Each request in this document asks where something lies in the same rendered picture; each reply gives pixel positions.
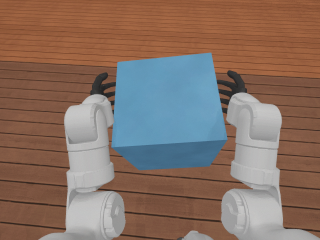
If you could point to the right robot forearm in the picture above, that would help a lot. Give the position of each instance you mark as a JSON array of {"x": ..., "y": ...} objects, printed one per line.
[{"x": 257, "y": 140}]

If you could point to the carton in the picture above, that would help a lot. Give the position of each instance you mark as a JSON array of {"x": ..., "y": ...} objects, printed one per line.
[{"x": 168, "y": 113}]

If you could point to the left robot forearm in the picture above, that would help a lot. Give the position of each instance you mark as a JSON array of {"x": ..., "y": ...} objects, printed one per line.
[{"x": 86, "y": 131}]

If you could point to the left robot hand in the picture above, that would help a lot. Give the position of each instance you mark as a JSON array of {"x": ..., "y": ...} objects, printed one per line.
[{"x": 98, "y": 89}]

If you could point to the robot right shin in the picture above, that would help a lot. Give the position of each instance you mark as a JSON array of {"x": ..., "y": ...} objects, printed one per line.
[{"x": 193, "y": 231}]

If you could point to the robot right upper arm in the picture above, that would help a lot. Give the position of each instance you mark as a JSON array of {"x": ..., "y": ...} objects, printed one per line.
[{"x": 255, "y": 214}]

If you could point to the right robot hand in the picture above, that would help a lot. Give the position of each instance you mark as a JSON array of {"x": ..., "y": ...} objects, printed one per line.
[{"x": 237, "y": 87}]

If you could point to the robot left upper arm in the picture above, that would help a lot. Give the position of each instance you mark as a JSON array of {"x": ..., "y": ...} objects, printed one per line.
[{"x": 97, "y": 215}]

